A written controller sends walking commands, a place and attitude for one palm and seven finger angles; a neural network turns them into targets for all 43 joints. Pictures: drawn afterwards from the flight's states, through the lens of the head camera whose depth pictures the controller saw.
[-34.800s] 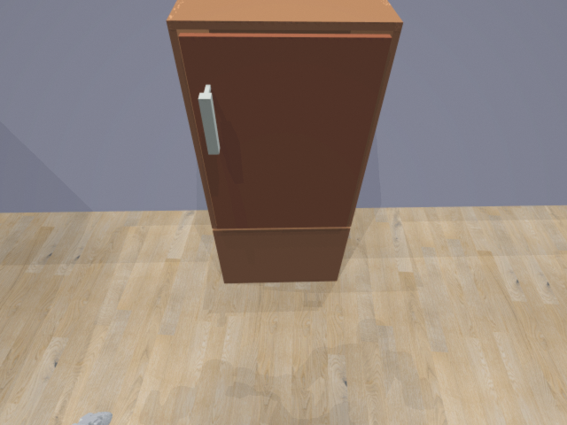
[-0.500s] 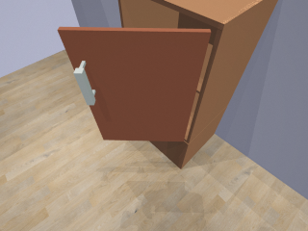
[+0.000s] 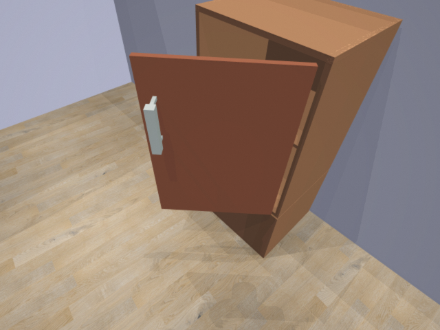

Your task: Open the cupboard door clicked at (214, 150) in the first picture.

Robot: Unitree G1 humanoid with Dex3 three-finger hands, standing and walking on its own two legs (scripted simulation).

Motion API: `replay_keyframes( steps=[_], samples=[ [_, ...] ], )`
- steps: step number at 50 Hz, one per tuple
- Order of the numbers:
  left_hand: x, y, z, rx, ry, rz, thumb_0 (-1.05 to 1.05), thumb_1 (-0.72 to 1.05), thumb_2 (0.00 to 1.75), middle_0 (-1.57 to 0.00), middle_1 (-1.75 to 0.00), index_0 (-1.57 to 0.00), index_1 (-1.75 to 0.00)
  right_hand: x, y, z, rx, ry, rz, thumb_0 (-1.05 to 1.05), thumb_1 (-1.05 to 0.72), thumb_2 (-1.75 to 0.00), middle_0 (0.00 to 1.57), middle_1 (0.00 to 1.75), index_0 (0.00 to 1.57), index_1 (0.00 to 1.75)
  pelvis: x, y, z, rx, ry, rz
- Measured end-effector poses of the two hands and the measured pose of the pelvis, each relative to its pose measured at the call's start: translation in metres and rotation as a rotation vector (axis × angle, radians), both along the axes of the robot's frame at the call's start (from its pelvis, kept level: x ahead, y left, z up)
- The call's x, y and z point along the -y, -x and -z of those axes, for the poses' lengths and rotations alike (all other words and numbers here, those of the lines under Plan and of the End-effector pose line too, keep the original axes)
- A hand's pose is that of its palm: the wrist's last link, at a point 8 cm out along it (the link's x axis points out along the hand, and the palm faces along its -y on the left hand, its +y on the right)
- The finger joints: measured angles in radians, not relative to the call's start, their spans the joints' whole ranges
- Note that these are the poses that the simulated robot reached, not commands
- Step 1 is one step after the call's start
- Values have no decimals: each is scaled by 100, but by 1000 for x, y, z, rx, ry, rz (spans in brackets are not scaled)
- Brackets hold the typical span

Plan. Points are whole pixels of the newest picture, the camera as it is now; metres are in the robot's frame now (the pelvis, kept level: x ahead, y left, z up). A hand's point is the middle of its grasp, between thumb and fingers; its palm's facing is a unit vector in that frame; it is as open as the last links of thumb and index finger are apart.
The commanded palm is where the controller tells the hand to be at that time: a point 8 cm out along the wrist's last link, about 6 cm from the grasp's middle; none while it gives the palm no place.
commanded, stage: come to a stop and stand still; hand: left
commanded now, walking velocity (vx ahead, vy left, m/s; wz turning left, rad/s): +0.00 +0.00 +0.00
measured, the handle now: (155, 125) +0.58 +0.21 +0.04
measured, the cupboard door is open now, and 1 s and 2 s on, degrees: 44 44 44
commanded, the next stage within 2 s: look again from close up in 1.10 s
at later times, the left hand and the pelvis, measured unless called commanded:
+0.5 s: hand out of the picture -0.05 +0.15 -0.16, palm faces +0.06 -0.98 -0.18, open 7.4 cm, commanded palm none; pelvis -0.01 -0.01 +0.01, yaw +2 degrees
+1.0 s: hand out of the picture +0.02 +0.13 -0.16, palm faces +0.05 -0.98 -0.21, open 7.3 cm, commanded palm none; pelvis +0.01 -0.04 +0.01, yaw +2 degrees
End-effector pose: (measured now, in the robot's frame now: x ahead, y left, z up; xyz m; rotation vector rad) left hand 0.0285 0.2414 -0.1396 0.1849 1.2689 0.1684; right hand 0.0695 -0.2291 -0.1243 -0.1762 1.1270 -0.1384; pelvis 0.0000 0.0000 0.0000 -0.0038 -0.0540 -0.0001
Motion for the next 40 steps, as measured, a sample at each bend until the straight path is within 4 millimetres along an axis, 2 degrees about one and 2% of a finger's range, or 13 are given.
replay_keyframes(
  steps=[8,14,18,24,31,40],
  samples=[
    [-8,49,-10,-51,-17,-42,1,91,90,-20,-30,-20,-30,-6,19,5,-44,-23,-30,0,-92,-90,20,30,20,30,-6,14,-4,-13,-6,-24],
    [6,82,-10,-117,2,-76,1,91,90,-20,-30,-20,-30,-1,39,9,-109,-26,-34,0,-91,-90,20,30,20,30,-2,16,-6,-24,-8,-39],
    [20,92,-9,-151,24,-83,1,91,90,-20,-30,-20,-30,3,52,11,-148,-29,-22,0,-91,-90,20,30,20,30,3,15,-7,-29,-10,-39],
    [40,86,-6,-157,56,-74,1,91,90,-20,-30,-20,-30,7,69,13,-203,-37,1,0,-91,-90,20,30,20,30,11,12,-8,-34,-13,-36],
    [56,56,-5,-107,73,-56,1,91,90,-20,-30,-20,-30,9,81,13,-249,-52,19,0,-91,-90,20,30,20,30,22,6,-10,-35,-14,-37],
    [56,32,-8,-78,40,-42,2,93,89,-20,-30,-20,-30,13,79,14,-267,-70,31,0,-91,-90,20,30,20,30,33,-2,-11,-33,-16,-33]
  ],
)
